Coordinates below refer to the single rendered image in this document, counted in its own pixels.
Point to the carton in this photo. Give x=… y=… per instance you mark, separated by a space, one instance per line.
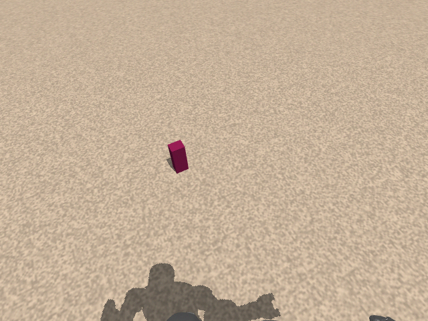
x=178 y=156

